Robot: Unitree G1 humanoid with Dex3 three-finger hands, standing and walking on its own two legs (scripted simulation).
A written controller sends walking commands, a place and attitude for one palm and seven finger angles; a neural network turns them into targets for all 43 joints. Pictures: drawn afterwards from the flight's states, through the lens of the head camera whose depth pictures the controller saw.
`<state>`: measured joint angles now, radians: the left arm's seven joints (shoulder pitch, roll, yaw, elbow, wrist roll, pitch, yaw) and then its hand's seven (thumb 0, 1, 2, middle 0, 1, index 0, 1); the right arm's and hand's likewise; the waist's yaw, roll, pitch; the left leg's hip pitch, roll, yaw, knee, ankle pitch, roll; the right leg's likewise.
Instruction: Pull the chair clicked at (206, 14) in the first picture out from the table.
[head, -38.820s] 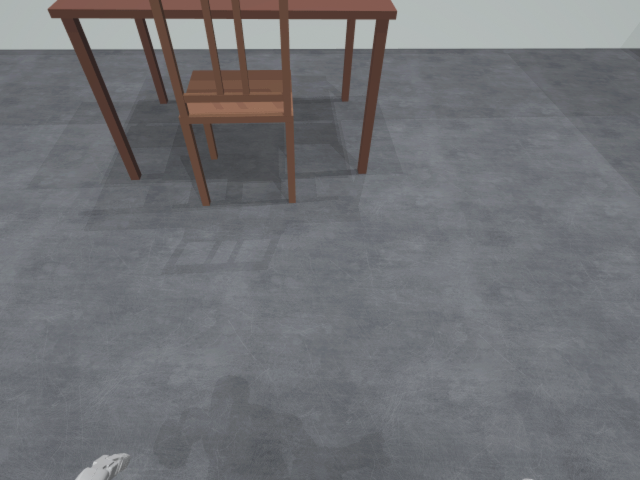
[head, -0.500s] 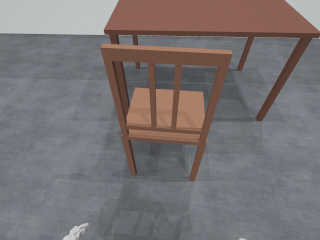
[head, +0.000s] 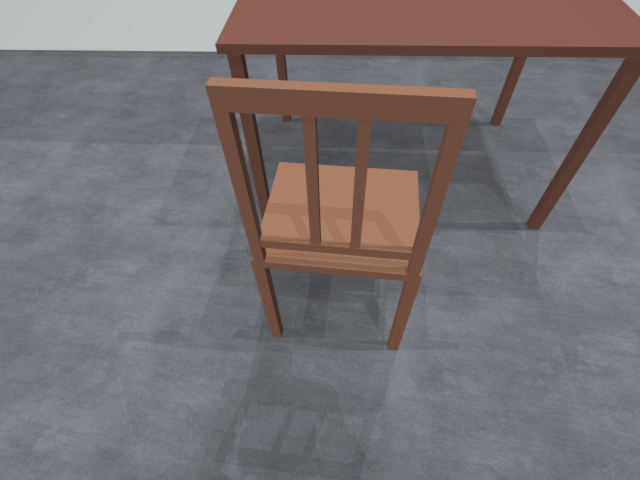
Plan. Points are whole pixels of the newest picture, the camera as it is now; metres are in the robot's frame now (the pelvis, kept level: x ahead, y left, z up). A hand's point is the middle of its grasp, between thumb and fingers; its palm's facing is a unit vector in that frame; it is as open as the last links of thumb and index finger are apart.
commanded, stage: let the arm hang, fingers relaxed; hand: left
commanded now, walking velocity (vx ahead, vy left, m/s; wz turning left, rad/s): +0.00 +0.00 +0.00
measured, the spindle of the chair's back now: (313, 188) +0.63 +0.07 -0.06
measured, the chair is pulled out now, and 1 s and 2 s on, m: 0.34 0.34 0.34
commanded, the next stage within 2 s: look to check the result in 0.38 s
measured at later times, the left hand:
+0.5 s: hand out of the picture +0.02 +0.15 -0.17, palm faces +0.00 -0.98 -0.20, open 7.3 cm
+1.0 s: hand out of the picture +0.02 +0.16 -0.17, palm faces +0.00 -0.98 -0.18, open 7.3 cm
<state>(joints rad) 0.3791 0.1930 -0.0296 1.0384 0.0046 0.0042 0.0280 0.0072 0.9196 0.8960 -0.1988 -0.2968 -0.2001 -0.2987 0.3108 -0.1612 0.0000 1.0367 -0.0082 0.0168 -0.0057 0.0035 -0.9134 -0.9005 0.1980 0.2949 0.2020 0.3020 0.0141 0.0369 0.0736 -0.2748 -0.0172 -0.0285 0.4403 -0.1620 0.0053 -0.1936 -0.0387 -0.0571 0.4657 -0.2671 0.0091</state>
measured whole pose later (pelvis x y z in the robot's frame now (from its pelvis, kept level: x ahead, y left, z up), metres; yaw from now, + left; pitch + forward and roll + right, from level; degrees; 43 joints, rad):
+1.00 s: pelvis +0.02 -0.01 +0.00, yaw -1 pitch -1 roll +0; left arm 0.29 0.15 -0.03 1.05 0.00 -0.01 0.04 0.01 0.92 0.90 -0.20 -0.30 -0.20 -0.30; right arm 0.29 -0.14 0.00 1.08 -0.01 0.00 -0.03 0.00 -0.92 -0.90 0.20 0.29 0.20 0.30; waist 0.00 0.00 0.09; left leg -0.23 0.00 -0.02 0.43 -0.18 -0.01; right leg -0.14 -0.02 -0.05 0.43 -0.27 0.00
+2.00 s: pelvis +0.01 -0.01 -0.02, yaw -15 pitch +2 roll +1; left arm 0.13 0.23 0.03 0.83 0.02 0.05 0.01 0.01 0.91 0.90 -0.20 -0.30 -0.20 -0.30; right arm 0.18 -0.24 -0.05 0.89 -0.02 0.04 -0.02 0.00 -0.91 -0.90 0.20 0.30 0.20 0.30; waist -0.02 0.01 0.09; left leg -0.33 0.12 0.20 0.64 -0.32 -0.03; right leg -0.37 0.09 0.18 0.69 -0.33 -0.01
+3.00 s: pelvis +0.00 -0.02 -0.01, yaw -53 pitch +0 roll -2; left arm 0.13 0.25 0.03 0.78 0.01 0.06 -0.03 0.01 0.91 0.90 -0.20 -0.30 -0.20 -0.30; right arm 0.34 -0.24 -0.02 0.89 -0.04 0.01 -0.02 0.00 -0.91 -0.90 0.20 0.30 0.20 0.30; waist -0.02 0.02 0.10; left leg -0.25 0.16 0.11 0.64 -0.37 -0.05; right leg -0.46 0.00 -0.04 0.93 -0.46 0.03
